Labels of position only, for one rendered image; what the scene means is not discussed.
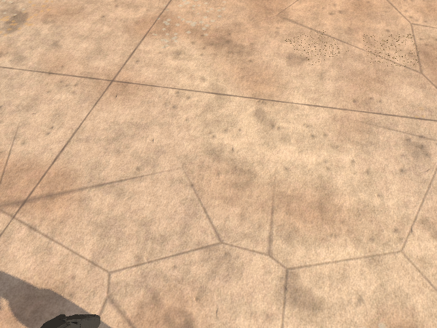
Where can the left robot hand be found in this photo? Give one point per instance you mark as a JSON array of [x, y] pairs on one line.
[[74, 321]]

